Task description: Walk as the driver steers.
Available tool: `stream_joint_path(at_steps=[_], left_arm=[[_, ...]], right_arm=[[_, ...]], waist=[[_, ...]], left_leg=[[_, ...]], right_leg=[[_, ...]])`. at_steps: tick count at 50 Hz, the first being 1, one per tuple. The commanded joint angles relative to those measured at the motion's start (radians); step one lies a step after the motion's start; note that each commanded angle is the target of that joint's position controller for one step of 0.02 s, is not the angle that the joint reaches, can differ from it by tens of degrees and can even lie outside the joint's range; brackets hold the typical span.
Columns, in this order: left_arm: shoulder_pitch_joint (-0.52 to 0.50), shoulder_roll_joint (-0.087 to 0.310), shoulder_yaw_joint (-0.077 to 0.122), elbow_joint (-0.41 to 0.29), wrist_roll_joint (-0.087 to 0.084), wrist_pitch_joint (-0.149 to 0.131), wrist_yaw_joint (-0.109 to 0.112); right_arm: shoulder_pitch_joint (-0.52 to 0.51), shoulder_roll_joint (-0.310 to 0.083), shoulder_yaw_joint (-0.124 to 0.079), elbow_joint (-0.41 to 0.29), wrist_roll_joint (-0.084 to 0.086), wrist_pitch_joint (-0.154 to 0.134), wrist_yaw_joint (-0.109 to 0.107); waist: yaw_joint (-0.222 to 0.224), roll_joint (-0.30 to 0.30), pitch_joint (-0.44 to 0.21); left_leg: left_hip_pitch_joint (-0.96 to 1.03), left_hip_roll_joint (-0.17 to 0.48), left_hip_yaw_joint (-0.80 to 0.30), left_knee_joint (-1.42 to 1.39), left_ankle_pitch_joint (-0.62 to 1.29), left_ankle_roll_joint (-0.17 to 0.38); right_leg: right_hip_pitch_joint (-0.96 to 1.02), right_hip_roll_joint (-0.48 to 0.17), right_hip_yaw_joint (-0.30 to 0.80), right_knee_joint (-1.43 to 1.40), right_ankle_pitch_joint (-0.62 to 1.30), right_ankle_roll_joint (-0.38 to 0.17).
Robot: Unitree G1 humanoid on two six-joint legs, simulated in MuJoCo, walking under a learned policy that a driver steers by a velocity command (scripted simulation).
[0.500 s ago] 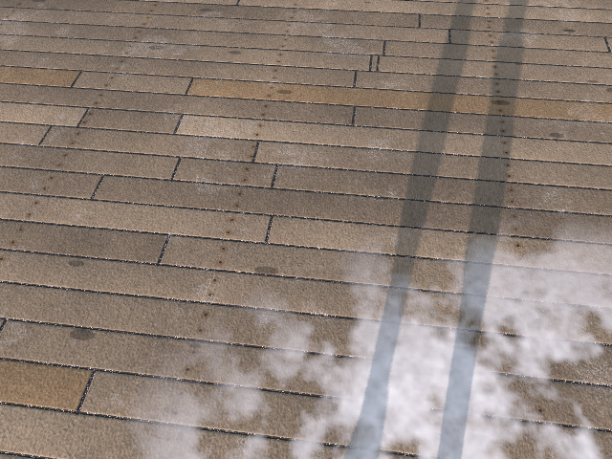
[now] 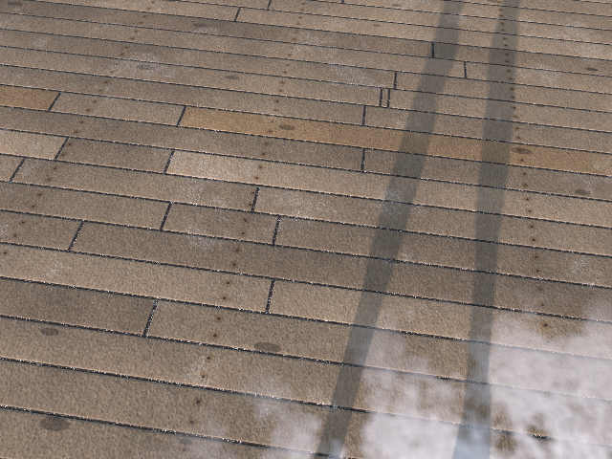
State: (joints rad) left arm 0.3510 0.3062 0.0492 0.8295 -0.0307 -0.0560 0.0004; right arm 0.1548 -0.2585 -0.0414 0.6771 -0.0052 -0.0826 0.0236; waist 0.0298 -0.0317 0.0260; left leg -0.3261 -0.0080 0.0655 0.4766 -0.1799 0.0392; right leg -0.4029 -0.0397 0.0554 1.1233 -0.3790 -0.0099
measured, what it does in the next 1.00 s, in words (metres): walks ahead: right foot, then left foot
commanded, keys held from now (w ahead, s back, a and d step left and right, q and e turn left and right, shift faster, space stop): w+e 0.26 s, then e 0.30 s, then q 0.44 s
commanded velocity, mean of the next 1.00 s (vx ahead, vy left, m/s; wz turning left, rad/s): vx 0.24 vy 0.00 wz -0.25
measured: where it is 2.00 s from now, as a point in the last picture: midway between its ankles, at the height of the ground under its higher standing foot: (338, 446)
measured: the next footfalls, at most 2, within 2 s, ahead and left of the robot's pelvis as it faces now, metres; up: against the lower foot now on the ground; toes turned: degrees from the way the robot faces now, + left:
right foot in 0.38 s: +0.35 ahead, -0.17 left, +0.00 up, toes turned -16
left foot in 0.84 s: +0.45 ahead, +0.05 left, +0.00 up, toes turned -19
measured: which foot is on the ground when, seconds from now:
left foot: down 0.00-0.40, up 0.42-0.82, down 0.84-1.00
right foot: up 0.00-0.36, down 0.38-0.88, up 0.90-1.00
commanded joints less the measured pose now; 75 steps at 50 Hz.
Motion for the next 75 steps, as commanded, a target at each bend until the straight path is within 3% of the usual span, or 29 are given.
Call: stream_joint_path(at_steps=[1, 6, 13, 16, 18, 19, 20, 21, 22, 23, 24, 26, 29, 35, 37, 40, 42, 44, 48, 51, 54, 57, 58, 59, 60, 62, 63, 71, 75], left_arm=[[-0.002, 0.068, 0.027, -0.074, -0.001, 0.005, 0.002], [-0.089, 0.034, 0.024, -0.115, 0.008, 0.024, -0.003], [-0.310, 0.012, 0.006, -0.206, 0.010, 0.016, -0.048], [-0.305, 0.043, 0.023, -0.239, 0.023, 0.017, -0.064], [-0.130, 0.104, 0.058, -0.207, 0.022, 0.018, -0.063], [0.004, 0.158, 0.087, -0.175, 0.025, 0.021, -0.047], [0.039, 0.250, 0.102, -0.168, 0.024, 0.033, -0.020], [-0.022, 0.307, 0.100, -0.232, 0.046, 0.023, -0.024], [-0.024, 0.227, 0.086, -0.251, 0.039, 0.024, -0.033], [-0.078, 0.186, 0.073, -0.249, 0.028, 0.018, -0.035], [-0.124, 0.156, 0.067, -0.243, 0.013, 0.018, -0.031], [-0.181, 0.132, 0.058, -0.258, 0.026, 0.027, -0.019], [-0.201, 0.141, 0.061, -0.255, 0.039, 0.028, -0.007], [-0.224, 0.056, 0.017, -0.198, 0.058, 0.033, 0.008], [-0.219, 0.058, 0.012, -0.170, 0.074, 0.031, 0.000], [-0.225, 0.099, 0.021, -0.142, 0.056, 0.037, -0.001], [-0.174, 0.104, 0.025, -0.121, 0.039, 0.045, 0.011], [-0.129, 0.078, 0.026, -0.135, 0.055, 0.043, 0.025], [-0.264, 0.043, 0.030, -0.176, 0.039, 0.064, 0.036], [-0.252, 0.042, 0.035, -0.175, 0.024, 0.062, 0.032], [-0.225, 0.018, 0.028, -0.159, 0.015, 0.051, 0.017], [-0.118, 0.063, 0.052, -0.122, 0.021, 0.053, 0.004], [-0.101, 0.147, 0.071, -0.134, 0.042, 0.062, 0.016], [-0.146, 0.209, 0.081, -0.150, 0.085, 0.063, 0.010], [-0.193, 0.154, 0.064, -0.180, 0.089, 0.049, 0.013], [-0.280, 0.092, 0.047, -0.195, 0.059, 0.035, 0.022], [-0.284, 0.083, 0.043, -0.190, 0.044, 0.032, 0.028], [-0.168, 0.136, 0.062, -0.155, 0.044, 0.062, 0.051], [-0.150, 0.168, 0.076, -0.146, 0.025, 0.054, 0.030]], right_arm=[[0.053, -0.089, -0.035, -0.008, -0.009, -0.025, -0.001], [0.061, -0.127, -0.053, 0.046, -0.012, -0.039, -0.016], [0.144, -0.189, -0.072, 0.105, 0.011, -0.008, -0.032], [0.125, -0.221, -0.080, 0.107, 0.024, 0.023, -0.045], [0.101, -0.238, -0.085, 0.094, 0.035, 0.040, -0.057], [0.091, -0.218, -0.076, 0.087, 0.039, 0.038, -0.058], [0.150, -0.110, -0.042, 0.060, -0.016, 0.028, -0.050], [0.257, -0.087, -0.018, 0.032, -0.020, 0.008, -0.033], [0.157, -0.191, -0.043, 0.045, 0.007, -0.001, -0.025], [0.076, -0.186, -0.041, 0.010, 0.028, -0.001, -0.028], [0.062, -0.168, -0.040, 0.021, 0.013, 0.005, -0.043], [0.076, -0.182, -0.048, 0.023, -0.001, 0.033, -0.056], [0.122, -0.143, -0.040, 0.041, -0.007, 0.055, -0.063], [0.056, -0.093, -0.018, 0.055, 0.005, 0.071, -0.057], [0.026, -0.114, -0.022, 0.052, 0.014, 0.072, -0.053], [0.010, -0.146, -0.034, 0.033, 0.009, 0.068, -0.047], [0.013, -0.174, -0.040, 0.019, -0.001, 0.064, -0.043], [0.006, -0.246, -0.063, 0.016, 0.009, 0.071, -0.045], [0.093, -0.210, -0.066, 0.016, -0.002, 0.065, -0.047], [0.047, -0.223, -0.080, 0.005, 0.021, 0.067, -0.063], [-0.001, -0.218, -0.088, -0.010, 0.032, 0.117, -0.074], [-0.025, -0.181, -0.081, -0.033, 0.040, 0.136, -0.075], [0.023, -0.117, -0.064, -0.030, 0.021, 0.134, -0.068], [0.019, -0.134, -0.072, -0.064, 0.020, 0.118, -0.068], [0.034, -0.214, -0.096, -0.038, 0.013, 0.109, -0.067], [0.086, -0.214, -0.108, 0.020, 0.020, 0.124, -0.073], [0.085, -0.197, -0.104, 0.023, 0.017, 0.131, -0.075], [-0.051, -0.122, -0.063, -0.082, 0.026, 0.132, -0.040], [-0.087, -0.117, -0.052, -0.115, 0.026, 0.134, -0.020]], waist=[[-0.030, 0.149, -0.047], [-0.025, 0.089, 0.008], [-0.103, 0.057, 0.073], [-0.067, 0.096, 0.041], [0.029, 0.119, -0.075], [0.106, 0.083, -0.146], [0.053, -0.152, -0.232], [-0.019, -0.245, -0.446], [0.068, -0.035, -0.483], [0.047, -0.019, -0.336], [0.008, 0.057, -0.218], [-0.047, 0.004, -0.150], [-0.075, -0.020, -0.173], [-0.040, -0.069, -0.179], [-0.019, -0.080, -0.136], [-0.026, -0.081, -0.078], [-0.026, -0.025, -0.068], [0.041, 0.205, -0.089], [-0.064, 0.298, -0.101], [-0.044, 0.193, -0.149], [-0.039, 0.214, -0.171], [0.002, 0.168, -0.163], [-0.025, -0.055, -0.151], [-0.039, -0.275, -0.098], [-0.046, -0.156, -0.071], [-0.084, -0.053, -0.037], [-0.074, -0.062, -0.027], [0.016, -0.103, -0.067], [0.042, -0.112, -0.039]], left_leg=[[0.218, 0.265, -0.258, -0.301, 0.072, 0.153], [0.208, 0.262, -0.076, -0.348, 0.247, 0.156], [0.337, 0.282, 0.076, -0.333, 0.292, 0.120], [0.402, 0.281, 0.125, -0.166, 0.723, 0.081], [0.382, 0.249, 0.143, 0.095, 0.924, 0.042], [0.270, 0.199, 0.159, 0.317, 0.787, -0.006], [-0.027, 0.101, 0.149, 0.647, -0.028, -0.069], [-0.308, -0.073, -0.041, 0.980, -0.553, -0.117], [-0.330, -0.006, -0.185, 0.994, -0.479, -0.097], [-0.368, 0.026, -0.165, 0.930, -0.391, -0.079], [-0.368, 0.064, -0.151, 0.849, -0.324, -0.085], [-0.256, 0.087, -0.155, 0.761, -0.251, -0.092], [-0.201, 0.064, -0.133, 0.664, -0.202, -0.122], [-0.055, 0.109, -0.128, 0.346, 0.024, -0.129], [-0.008, 0.101, -0.122, 0.268, 0.011, -0.116], [-0.002, 0.071, -0.089, 0.139, -0.045, -0.079], [0.029, 0.083, -0.122, 0.011, 0.175, -0.040], [0.049, 0.174, -0.287, -0.004, 0.380, 0.056], [0.180, 0.305, -0.562, -0.108, 0.398, 0.215], [0.244, 0.266, -0.506, -0.070, 0.475, 0.170], [0.184, 0.193, -0.462, -0.062, 0.420, 0.128], [0.015, 0.105, -0.422, -0.007, 0.091, 0.051], [-0.156, -0.003, -0.311, 0.209, -0.207, -0.014], [-0.296, -0.082, -0.226, 0.399, -0.446, -0.055], [-0.291, -0.024, -0.265, 0.583, -0.422, -0.070], [-0.310, -0.016, -0.246, 0.681, -0.300, -0.091], [-0.333, -0.007, -0.239, 0.715, -0.249, -0.109], [-0.295, 0.058, -0.113, 0.476, -0.190, -0.165], [-0.193, 0.073, -0.046, 0.326, -0.208, -0.113]], right_leg=[[-0.229, -0.093, 0.051, 0.033, 0.110, 0.012], [-0.298, -0.095, 0.063, -0.130, 0.289, 0.033], [-0.292, -0.069, -0.048, -0.444, 0.410, -0.015], [-0.206, 0.001, -0.127, -0.497, 0.297, -0.053], [0.023, 0.085, -0.165, -0.534, 0.276, -0.096], [0.246, 0.100, -0.133, -0.627, 0.425, -0.133], [0.540, -0.107, 0.144, -0.572, 0.863, -0.203], [0.784, -0.365, 0.665, -0.634, 0.927, -0.460], [0.736, -0.318, 0.569, -0.685, 0.868, -0.412], [0.609, -0.267, 0.428, -0.700, 0.808, -0.363], [0.461, -0.208, 0.343, -0.722, 0.753, -0.311], [0.245, -0.157, 0.278, -0.772, 0.728, -0.282], [0.158, -0.136, 0.212, -0.779, 0.827, -0.285], [0.108, -0.103, 0.095, -0.815, 0.547, -0.220], [0.099, -0.120, 0.110, -0.827, 0.397, -0.219], [0.143, -0.147, 0.135, -0.777, 0.368, -0.205], [0.188, -0.115, 0.123, -0.707, 0.334, -0.143], [0.141, 0.055, -0.035, -0.562, 0.172, -0.049], [-0.076, 0.131, -0.014, -0.274, -0.190, 0.006], [-0.118, 0.083, 0.035, -0.269, -0.177, 0.033], [0.035, 0.110, -0.007, -0.480, -0.017, 0.058], [0.283, 0.065, -0.012, -0.762, 0.215, 0.020], [0.380, -0.163, 0.216, -0.826, 0.244, -0.064], [0.272, -0.356, 0.463, -0.873, 0.347, -0.219], [0.246, -0.361, 0.433, -0.875, 0.371, -0.267], [0.250, -0.243, 0.230, -0.836, 0.376, -0.186], [0.271, -0.227, 0.179, -0.822, 0.438, -0.179], [0.424, -0.258, 0.020, -0.821, 0.575, -0.230], [0.343, -0.273, 0.010, -0.913, 0.124, -0.221]])
Velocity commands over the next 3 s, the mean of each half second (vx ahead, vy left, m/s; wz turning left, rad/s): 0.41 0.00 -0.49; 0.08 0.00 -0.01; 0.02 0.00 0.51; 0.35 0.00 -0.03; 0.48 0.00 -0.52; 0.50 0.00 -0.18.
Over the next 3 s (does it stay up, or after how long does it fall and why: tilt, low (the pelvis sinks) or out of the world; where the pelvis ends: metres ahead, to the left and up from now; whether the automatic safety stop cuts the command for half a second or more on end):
stays up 1.04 -0.10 0.01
